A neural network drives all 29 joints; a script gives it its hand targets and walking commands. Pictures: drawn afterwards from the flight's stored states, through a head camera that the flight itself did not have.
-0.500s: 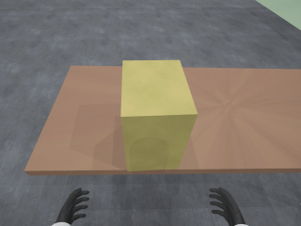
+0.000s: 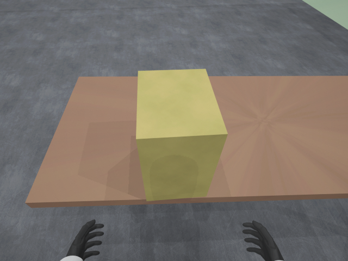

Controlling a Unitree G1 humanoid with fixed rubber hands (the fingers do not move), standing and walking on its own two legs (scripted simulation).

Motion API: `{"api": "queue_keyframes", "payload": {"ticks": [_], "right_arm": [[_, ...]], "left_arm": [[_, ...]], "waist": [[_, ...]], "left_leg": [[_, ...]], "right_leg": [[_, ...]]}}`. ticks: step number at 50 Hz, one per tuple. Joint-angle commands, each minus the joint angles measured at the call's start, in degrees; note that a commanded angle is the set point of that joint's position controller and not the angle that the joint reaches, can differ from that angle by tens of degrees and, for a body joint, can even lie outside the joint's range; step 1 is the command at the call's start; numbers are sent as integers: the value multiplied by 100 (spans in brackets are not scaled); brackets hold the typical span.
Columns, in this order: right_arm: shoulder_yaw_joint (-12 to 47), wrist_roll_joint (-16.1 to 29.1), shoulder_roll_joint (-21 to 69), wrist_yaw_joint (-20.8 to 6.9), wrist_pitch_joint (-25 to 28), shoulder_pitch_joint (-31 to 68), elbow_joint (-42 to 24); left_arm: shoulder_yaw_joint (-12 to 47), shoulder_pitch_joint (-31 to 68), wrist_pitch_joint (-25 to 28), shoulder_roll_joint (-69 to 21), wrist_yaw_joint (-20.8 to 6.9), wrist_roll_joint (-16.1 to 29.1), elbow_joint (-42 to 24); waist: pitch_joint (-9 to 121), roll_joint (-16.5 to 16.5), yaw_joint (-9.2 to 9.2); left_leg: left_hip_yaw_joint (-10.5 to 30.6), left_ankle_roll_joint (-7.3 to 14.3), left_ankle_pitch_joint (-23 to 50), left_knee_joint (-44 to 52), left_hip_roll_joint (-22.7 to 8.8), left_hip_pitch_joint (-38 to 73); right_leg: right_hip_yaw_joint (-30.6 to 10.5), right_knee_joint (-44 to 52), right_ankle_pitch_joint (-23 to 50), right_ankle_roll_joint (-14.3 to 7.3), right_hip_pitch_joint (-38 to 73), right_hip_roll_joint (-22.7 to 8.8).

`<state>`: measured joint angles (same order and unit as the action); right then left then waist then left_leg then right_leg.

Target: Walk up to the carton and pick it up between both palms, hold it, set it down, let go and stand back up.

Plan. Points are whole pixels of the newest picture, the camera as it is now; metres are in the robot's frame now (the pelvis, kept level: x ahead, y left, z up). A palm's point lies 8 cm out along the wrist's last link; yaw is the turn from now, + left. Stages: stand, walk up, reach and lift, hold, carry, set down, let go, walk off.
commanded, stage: let go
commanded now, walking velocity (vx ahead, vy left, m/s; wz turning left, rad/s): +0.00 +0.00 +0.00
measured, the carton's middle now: (174, 138) +0.40 +0.00 +0.05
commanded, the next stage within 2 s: stand in 0.34 s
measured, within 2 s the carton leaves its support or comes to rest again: neither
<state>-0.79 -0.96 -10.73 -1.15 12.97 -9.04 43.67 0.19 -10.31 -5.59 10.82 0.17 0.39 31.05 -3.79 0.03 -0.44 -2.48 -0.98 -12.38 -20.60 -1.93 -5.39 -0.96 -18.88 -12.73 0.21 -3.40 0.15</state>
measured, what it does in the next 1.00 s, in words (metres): stands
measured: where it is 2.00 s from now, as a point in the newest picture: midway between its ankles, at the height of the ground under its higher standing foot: outside the picture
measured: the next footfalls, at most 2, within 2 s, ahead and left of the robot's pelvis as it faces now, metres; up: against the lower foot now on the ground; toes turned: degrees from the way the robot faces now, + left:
none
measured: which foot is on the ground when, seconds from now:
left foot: down 0.00-1.00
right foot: down 0.00-1.00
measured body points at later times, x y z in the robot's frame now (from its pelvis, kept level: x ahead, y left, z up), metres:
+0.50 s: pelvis -0.01 +0.00 +0.00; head -0.01 +0.00 +0.45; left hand +0.14 +0.26 -0.10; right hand +0.13 -0.27 -0.11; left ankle -0.01 +0.12 -0.75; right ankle -0.02 -0.12 -0.75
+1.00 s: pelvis -0.02 +0.01 +0.00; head -0.03 +0.02 +0.45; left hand +0.08 +0.31 -0.12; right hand +0.07 -0.29 -0.12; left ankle -0.01 +0.12 -0.75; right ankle -0.03 -0.12 -0.75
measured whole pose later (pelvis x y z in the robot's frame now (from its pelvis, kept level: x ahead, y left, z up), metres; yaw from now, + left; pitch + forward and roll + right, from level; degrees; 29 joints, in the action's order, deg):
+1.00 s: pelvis -0.02 +0.01 +0.00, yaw +0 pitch -2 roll -1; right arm -0.3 -1.7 -20.1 -0.5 1.7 -10.7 56.4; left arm -0.3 -9.8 1.2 21.1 -0.5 -1.4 55.4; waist -0.1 0.4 -0.1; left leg -2.2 0.2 -12.5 -24.0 -1.3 -9.6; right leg -0.7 -21.9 -12.8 0.9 -7.2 -0.5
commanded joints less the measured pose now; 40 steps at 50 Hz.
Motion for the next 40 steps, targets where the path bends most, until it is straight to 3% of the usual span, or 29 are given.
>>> {"api": "queue_keyframes", "payload": {"ticks": [1, 17, 18, 19, 23, 35, 40], "right_arm": [[-165, -1, -620, 48, 239, 343, -516], [-256, -74, -600, 0, 130, 495, -527], [-490, -257, -1851, 174, -410, -301, 37], [-497, -225, -1778, 224, -647, -284, 8], [-354, -133, -1577, 175, -837, -92, -63], [-271, -87, -1945, 110, -981, -103, 508], [-245, -53, -2127, 115, -1020, -107, 763]], "left_arm": [[-208, 356, 139, 491, -11, -43, -559], [-124, 553, 96, 485, 73, -101, -495], [-655, 115, 401, 1714, 133, -313, 38], [-662, 153, 491, 1784, 145, -285, 140], [-517, 266, 706, 1445, 4, -252, 413], [-433, 263, 791, 1847, -56, -229, 1448], [-373, 224, 776, 2037, -27, -200, 1808]], "waist": [[682, 34, 25], [519, 76, -16], [756, 85, -69], [537, 296, -39], [593, -16, -18], [687, -28, 5], [539, -69, 38]], "left_leg": [[-235, -156, 1842, -91, 235, 940], [-249, -38, 1157, 20, 228, 768], [280, 176, 1482, -222, -434, -210], [256, 251, 1160, -208, -417, -298], [289, 318, 473, -152, -383, -423], [593, 430, 996, -157, -522, -390], [612, 388, 844, -12, -518, -437]], "right_leg": [[312, 267, 1550, -93, -539, 123], [270, 264, 1007, -73, -635, 102], [-228, -273, 969, -162, -372, -519], [-278, -172, 791, -167, -428, -511], [-422, -121, 431, -197, -639, -560], [-460, -161, 879, -268, -563, -603], [-427, -71, 831, -234, -492, -582]]}}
